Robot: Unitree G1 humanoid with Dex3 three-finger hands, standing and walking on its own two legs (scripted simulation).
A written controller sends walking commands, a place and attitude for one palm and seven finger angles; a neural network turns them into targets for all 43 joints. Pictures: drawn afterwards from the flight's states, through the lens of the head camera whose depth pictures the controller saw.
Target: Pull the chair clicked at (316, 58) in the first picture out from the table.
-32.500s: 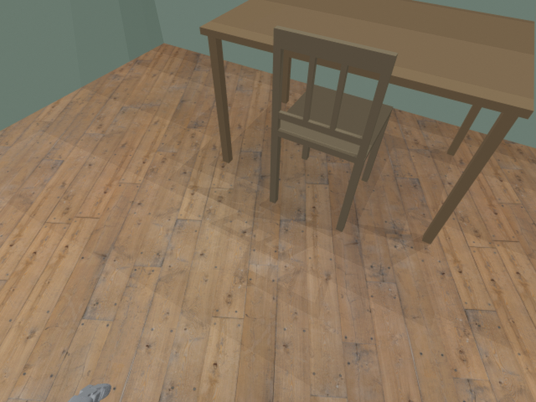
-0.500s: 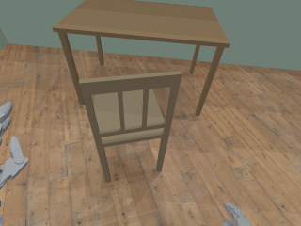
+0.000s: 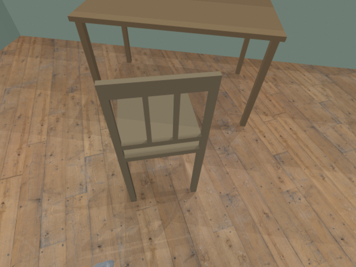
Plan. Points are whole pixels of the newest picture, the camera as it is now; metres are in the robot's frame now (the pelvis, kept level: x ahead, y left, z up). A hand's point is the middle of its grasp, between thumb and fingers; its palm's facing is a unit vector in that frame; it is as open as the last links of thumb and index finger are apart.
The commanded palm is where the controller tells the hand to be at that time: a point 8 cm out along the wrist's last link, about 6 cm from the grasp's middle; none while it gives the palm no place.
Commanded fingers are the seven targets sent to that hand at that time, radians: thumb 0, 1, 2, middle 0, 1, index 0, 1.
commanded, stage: let the arm hang, fingers relaxed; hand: left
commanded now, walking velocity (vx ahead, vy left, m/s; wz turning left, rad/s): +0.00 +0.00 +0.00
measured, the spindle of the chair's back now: (147, 120) +0.61 +0.13 -0.10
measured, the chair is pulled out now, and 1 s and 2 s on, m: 0.54 0.54 0.54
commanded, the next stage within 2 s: look to check the result in 0.82 s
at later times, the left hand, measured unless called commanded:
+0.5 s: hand out of the picture -0.01 +0.18 -0.15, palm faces +0.03 -0.97 -0.24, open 7.3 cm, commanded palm none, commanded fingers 0.00 0.90 0.90 -0.20 -0.30 -0.20 -0.30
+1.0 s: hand out of the picture -0.02 +0.15 -0.16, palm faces +0.04 -0.98 -0.17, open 7.3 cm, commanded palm none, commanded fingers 0.00 0.90 0.90 -0.20 -0.30 -0.20 -0.30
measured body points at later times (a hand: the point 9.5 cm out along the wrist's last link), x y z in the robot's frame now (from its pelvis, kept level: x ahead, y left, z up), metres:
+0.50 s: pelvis -0.01 -0.01 +0.01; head +0.00 -0.02 +0.46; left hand -0.01 +0.23 -0.13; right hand -0.03 -0.22 -0.15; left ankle -0.01 +0.13 -0.72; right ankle -0.02 -0.10 -0.72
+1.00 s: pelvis -0.01 -0.01 +0.02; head +0.00 -0.02 +0.47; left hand -0.02 +0.20 -0.14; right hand -0.04 -0.21 -0.15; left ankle -0.01 +0.13 -0.72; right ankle -0.02 -0.10 -0.72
